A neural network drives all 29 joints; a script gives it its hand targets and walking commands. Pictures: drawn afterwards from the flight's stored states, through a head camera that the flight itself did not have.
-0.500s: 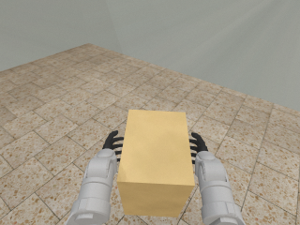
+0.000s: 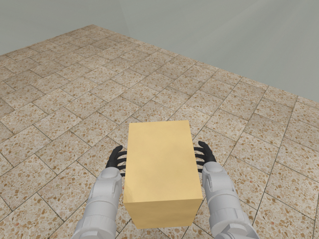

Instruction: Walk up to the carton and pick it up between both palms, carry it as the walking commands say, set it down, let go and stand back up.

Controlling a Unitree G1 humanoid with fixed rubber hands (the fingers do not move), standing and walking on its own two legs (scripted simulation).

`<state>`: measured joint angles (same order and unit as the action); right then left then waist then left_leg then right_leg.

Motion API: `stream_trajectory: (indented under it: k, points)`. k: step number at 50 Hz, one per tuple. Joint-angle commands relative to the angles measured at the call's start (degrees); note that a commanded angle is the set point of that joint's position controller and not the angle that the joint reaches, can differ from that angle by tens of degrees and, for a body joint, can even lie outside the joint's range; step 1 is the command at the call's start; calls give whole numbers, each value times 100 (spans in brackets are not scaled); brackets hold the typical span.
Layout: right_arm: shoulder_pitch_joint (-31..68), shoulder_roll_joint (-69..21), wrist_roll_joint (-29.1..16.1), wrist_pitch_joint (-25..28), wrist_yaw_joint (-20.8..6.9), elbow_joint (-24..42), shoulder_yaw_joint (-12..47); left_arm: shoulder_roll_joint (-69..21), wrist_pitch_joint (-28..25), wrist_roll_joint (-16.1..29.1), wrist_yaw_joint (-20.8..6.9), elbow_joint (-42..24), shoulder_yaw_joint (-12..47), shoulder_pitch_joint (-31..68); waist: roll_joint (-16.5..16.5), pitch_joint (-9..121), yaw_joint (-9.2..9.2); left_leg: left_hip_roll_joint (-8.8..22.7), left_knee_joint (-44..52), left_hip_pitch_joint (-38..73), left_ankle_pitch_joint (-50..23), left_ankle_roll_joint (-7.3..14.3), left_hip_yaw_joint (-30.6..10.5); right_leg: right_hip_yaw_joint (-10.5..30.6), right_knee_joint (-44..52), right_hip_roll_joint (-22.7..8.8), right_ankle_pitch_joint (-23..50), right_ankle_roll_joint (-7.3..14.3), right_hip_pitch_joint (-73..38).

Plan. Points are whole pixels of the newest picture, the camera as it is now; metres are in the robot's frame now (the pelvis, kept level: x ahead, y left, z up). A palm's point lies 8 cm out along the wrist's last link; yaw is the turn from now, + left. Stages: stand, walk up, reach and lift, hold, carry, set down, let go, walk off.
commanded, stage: set down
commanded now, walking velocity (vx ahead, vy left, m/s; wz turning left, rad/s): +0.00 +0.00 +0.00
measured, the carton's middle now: (161, 177) +0.34 +0.00 -0.08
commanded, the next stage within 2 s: none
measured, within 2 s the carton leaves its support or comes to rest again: neither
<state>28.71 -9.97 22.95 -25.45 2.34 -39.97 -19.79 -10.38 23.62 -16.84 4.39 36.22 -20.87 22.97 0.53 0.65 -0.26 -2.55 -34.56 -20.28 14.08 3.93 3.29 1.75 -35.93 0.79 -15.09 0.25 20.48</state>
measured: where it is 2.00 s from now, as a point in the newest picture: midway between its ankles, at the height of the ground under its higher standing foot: outside the picture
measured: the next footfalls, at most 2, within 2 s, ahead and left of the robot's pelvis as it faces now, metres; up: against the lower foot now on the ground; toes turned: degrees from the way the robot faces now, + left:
none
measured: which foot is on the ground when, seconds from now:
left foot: down 0.00-1.00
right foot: down 0.00-1.00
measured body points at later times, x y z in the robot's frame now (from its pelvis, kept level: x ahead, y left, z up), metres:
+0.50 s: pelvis -0.02 +0.00 -0.04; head +0.12 -0.01 +0.39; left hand +0.34 +0.13 -0.11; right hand +0.34 -0.14 -0.12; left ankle +0.05 +0.08 -0.72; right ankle +0.04 -0.12 -0.72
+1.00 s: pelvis -0.04 +0.00 -0.08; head +0.21 +0.00 +0.30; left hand +0.37 +0.14 -0.19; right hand +0.38 -0.14 -0.19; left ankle +0.05 +0.08 -0.72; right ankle +0.04 -0.12 -0.72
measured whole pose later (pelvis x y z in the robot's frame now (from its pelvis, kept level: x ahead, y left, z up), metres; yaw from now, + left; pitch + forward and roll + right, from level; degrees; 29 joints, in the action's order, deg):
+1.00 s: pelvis -0.04 +0.00 -0.08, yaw +1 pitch +21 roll +0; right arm 41.0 1.5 2.6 4.2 9.4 -45.4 -10.8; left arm -5.0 -3.2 -8.2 12.1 43.2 -15.1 41.6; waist -0.1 -13.2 0.3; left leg -2.8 -60.4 -62.3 19.1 3.9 3.5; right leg 1.7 -62.1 0.8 -20.7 0.2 62.2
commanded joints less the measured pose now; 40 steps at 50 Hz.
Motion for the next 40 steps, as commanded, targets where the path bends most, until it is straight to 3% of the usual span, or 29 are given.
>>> stream_trajectory:
  k: [1,2,3,5,7,11,12,13,16,18,21,23,25,27,28,29,30,31,33,35,36,38,40]
  points:
    - [2275,-5609,-821,863,-1169,-398,1494,-5379,-654,436,-1132,-112,2308,3747,-135,1781,-320,23,222,563,-1276,-217,-1176,621,154,363,816,217,489]
    - [2237,-5488,-821,938,-1178,-649,1440,-5234,-745,382,-1087,-53,2191,3782,-67,1598,-211,18,171,401,-1148,-215,-1153,648,103,357,638,249,719]
    - [2318,-5356,-775,1052,-1187,-462,1361,-5156,-858,370,-1060,-134,2205,3762,-84,1619,-272,59,186,456,-1112,-242,-1233,629,3,378,516,244,926]
    - [2361,-5176,-778,1260,-1145,-373,1468,-4978,-1062,210,-1002,53,2003,3547,-74,1523,-45,-18,35,131,-1178,-210,-1164,674,-90,379,646,241,1023]
    - [2462,-4935,-689,1460,-1096,-420,1375,-4803,-1212,100,-927,318,1880,3442,-159,1441,-20,-10,-61,-8,-889,-182,-1190,658,-223,394,320,251,1313]
    - [2584,-4378,-566,1808,-1037,-526,1289,-4596,-1548,27,-777,612,1801,3470,20,1543,-57,-118,-349,-151,-683,-175,-1247,599,-583,440,194,299,1853]
    - [2730,-4354,-609,1931,-1004,-463,1465,-4488,-1687,26,-742,519,1748,3459,-82,1680,114,-143,-481,-280,-898,-179,-1178,629,-604,436,322,291,1814]
    - [2952,-4186,-562,1992,-972,-465,1358,-4481,-1734,45,-713,686,1713,3604,-116,1585,36,-151,-553,-411,-556,-168,-1242,607,-720,463,40,289,2102]
    - [3095,-3926,-621,2245,-818,-410,1557,-4237,-1965,192,-572,530,1962,3822,-274,2022,-97,-202,-790,-475,-443,-156,-1332,540,-944,527,88,265,2311]
    - [3370,-3680,-808,2472,-672,-287,1823,-4178,-2122,359,-410,526,2141,3881,-126,2183,12,-278,-926,-605,-522,-156,-1336,570,-1038,516,122,311,2444]
    - [3079,-3238,-917,2687,-348,-265,2069,-3649,-2344,512,-174,365,2433,3755,-292,2447,-151,-282,-1129,-737,-767,-184,-1335,510,-1156,551,385,249,2488]
    - [3405,-2753,-1161,2864,-168,52,2372,-3232,-2476,584,5,481,2345,3528,-383,2657,123,-311,-1262,-896,-662,-165,-1269,457,-1271,574,256,225,2485]
    - [3139,-2169,-1233,3012,63,62,2449,-2870,-2622,738,200,375,2545,3314,-324,2895,2,-336,-1356,-832,-599,-254,-1245,398,-1356,588,271,220,2436]
    - [2855,-1815,-1378,3106,262,-6,2535,-2181,-2762,786,391,289,2405,3147,-421,2846,111,-355,-1448,-844,-745,-227,-1076,342,-1290,583,383,211,2489]
    - [2713,-1299,-1380,3130,371,-29,2368,-1809,-2788,836,478,442,2310,2964,-488,2698,24,-339,-1459,-925,-460,-223,-1109,286,-1337,594,160,207,2615]
    - [2680,-1003,-1457,3116,487,55,2319,-1263,-2801,814,537,452,2105,2836,-590,2464,147,-329,-1441,-1070,-367,-189,-1044,265,-1268,591,9,156,2693]
    - [2513,-727,-1516,3136,575,27,2251,-1037,-2858,947,565,361,2194,2880,-549,2396,-13,-325,-1443,-1133,-163,-178,-1061,234,-1299,582,-41,146,2675]
    - [2635,-587,-1712,3162,633,264,2385,-714,-2904,1003,625,302,2075,2799,-672,2325,174,-322,-1418,-1204,-305,-144,-979,236,-1248,597,7,122,2645]
    - [2682,-186,-1845,3168,714,242,2316,-557,-2903,1144,691,379,2120,2881,-528,2240,92,-332,-1430,-1240,28,-130,-1035,162,-1299,581,-224,130,2827]
    - [2717,-105,-1947,3161,743,203,2346,-351,-2926,1142,707,265,1994,2992,-482,2216,263,-342,-1496,-1507,-15,-168,-902,183,-1325,543,-196,149,2790]
    - [2672,101,-1937,3221,776,307,2248,-443,-2947,1249,721,404,2099,2942,-513,2328,61,-353,-1548,-1572,-118,-158,-974,148,-1462,574,19,127,2864]
    - [2803,77,-2123,3244,764,233,2336,-241,-3038,1329,760,108,2109,3218,-394,2673,234,-322,-1641,-1616,-334,-163,-1006,188,-1633,580,160,129,2890]
    - [2856,206,-2084,3217,750,113,2156,-235,-2989,1281,763,321,1983,3287,-392,2488,119,-339,-1710,-1941,-227,-171,-1014,116,-1744,615,39,120,3168]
